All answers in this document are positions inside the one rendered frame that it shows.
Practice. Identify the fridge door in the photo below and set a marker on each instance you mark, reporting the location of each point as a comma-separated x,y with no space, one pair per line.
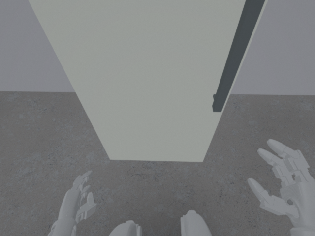
145,71

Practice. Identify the robot thigh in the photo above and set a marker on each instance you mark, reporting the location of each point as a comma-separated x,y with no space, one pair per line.
127,229
192,224

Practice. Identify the left robot forearm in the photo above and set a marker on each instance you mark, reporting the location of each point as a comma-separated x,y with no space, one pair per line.
64,227

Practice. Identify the right robot thigh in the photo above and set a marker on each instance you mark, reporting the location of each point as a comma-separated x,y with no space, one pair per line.
192,224

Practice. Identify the right robot hand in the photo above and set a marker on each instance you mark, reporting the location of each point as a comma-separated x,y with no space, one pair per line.
301,191

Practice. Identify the left robot hand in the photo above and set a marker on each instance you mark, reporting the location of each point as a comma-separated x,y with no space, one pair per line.
71,205

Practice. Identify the left robot thigh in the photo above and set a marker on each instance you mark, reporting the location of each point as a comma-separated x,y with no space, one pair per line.
127,229

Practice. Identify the handle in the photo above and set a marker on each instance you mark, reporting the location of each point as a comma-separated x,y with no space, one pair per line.
247,22

